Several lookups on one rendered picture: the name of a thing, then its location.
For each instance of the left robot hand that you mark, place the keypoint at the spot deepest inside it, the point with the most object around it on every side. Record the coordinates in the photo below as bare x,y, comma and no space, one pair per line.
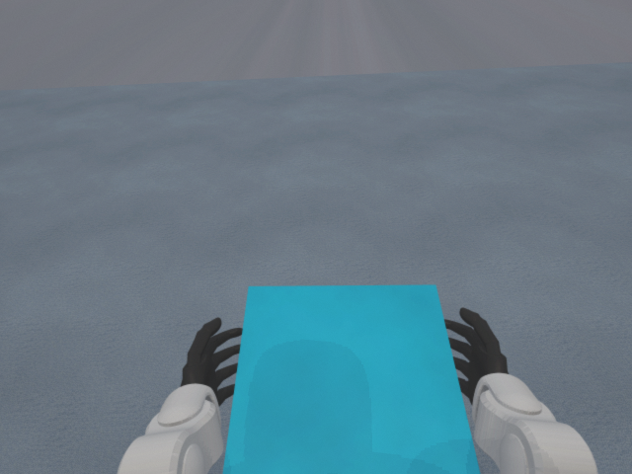
202,362

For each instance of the right robot forearm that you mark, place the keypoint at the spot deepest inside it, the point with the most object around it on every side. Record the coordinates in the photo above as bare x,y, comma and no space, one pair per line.
521,434

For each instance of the right robot hand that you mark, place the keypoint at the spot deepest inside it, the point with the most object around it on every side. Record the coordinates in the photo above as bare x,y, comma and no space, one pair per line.
484,354

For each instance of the carton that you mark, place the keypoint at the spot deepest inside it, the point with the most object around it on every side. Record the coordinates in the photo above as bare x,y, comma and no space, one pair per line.
347,379

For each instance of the left robot forearm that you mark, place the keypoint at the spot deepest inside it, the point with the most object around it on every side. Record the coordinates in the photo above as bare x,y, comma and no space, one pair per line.
184,438

